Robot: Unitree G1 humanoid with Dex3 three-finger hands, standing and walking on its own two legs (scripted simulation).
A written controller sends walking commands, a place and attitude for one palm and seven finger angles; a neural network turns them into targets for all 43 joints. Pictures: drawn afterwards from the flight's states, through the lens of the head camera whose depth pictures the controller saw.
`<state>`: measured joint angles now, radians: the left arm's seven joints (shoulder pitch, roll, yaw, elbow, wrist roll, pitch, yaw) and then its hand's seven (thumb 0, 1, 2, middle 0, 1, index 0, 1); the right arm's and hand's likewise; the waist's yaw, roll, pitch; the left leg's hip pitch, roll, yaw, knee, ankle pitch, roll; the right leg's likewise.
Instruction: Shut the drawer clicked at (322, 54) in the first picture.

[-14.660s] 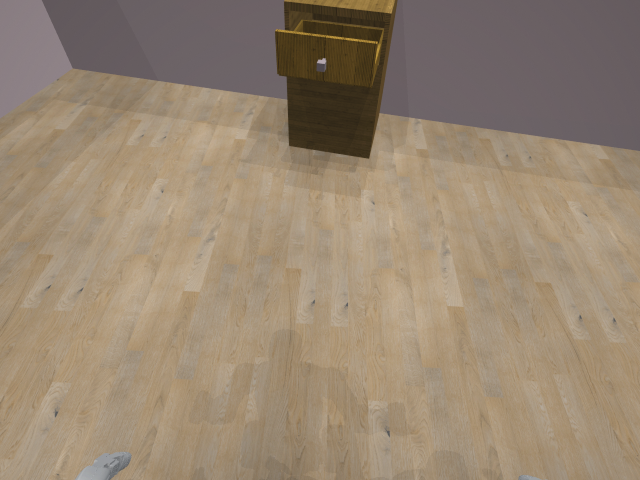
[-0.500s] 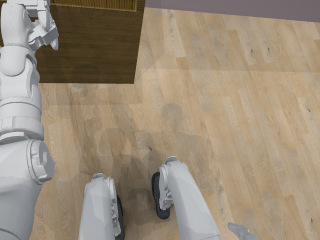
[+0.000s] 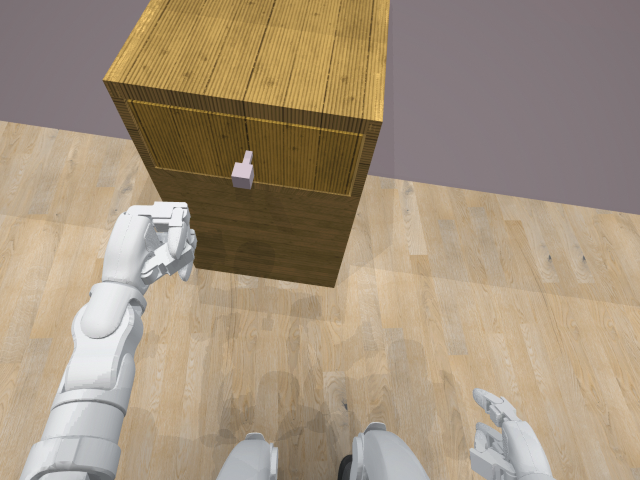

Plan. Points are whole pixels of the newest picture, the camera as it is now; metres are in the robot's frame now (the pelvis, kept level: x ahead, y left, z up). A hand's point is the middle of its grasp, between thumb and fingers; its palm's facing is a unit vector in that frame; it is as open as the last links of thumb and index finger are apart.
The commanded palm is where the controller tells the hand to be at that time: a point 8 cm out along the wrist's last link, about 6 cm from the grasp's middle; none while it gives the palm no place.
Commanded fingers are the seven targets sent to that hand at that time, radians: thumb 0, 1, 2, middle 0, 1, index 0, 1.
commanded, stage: draw the hand back to the body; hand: left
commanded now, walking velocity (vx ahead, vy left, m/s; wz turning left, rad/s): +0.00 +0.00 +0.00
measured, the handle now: (245, 168) +0.61 +0.13 -0.10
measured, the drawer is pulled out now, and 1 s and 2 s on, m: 0.00 0.00 0.00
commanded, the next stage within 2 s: step back with the hand held close in 0.92 s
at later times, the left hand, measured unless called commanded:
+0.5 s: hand (53, 293) +0.27 +0.21 +0.18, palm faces +0.24 -0.91 -0.33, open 3.2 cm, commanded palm +0.22 +0.26 +0.20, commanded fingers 0.00 0.90 0.90 -1.40 -1.60 -1.40 -1.60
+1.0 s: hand out of the picture +0.19 +0.22 +0.24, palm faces +0.41 -0.82 -0.40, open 3.2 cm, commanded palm +0.14 +0.26 +0.27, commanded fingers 0.00 0.90 0.90 -1.40 -1.60 -1.40 -1.60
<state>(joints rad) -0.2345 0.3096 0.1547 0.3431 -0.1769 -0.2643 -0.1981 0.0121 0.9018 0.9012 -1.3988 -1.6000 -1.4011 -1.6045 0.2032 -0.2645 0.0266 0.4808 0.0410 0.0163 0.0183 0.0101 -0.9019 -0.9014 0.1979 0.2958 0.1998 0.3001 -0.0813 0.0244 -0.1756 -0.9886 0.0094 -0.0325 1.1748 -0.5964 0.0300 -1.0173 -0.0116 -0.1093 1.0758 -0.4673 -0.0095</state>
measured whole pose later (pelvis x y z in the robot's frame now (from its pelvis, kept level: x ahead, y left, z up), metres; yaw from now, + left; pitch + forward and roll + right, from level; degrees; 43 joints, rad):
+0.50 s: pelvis +0.03 +0.00 +0.08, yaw +1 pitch +3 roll -1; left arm 0.33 0.31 0.11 -0.23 -0.06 0.00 0.11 0.01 0.90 0.90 -1.40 -1.60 -1.40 -1.60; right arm 0.23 -0.22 0.07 0.51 0.04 -0.01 -0.08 0.02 -0.90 -0.90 0.20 0.30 0.20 0.30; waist 0.01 0.08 -0.06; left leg -0.24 -0.01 0.00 0.60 -0.40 0.03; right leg -0.30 -0.01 -0.07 0.57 -0.31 0.00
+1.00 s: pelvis +0.01 -0.02 +0.09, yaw +1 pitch -3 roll -1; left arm 0.54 0.31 0.26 -0.44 -0.06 -0.09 0.12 0.01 0.89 0.90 -1.40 -1.60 -1.41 -1.60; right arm 0.22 -0.22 0.03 0.59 0.02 -0.11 -0.07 0.02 -0.90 -0.90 0.20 0.30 0.20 0.30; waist 0.06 0.09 0.00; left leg -0.10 0.01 0.00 0.48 -0.33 0.00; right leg -0.17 0.01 -0.08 0.47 -0.26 -0.03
